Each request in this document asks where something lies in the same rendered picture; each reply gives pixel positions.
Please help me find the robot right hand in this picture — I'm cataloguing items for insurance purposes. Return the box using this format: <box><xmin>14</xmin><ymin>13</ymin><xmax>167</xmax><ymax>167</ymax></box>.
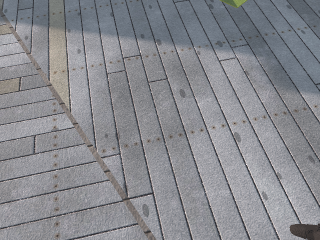
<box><xmin>289</xmin><ymin>223</ymin><xmax>320</xmax><ymax>240</ymax></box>

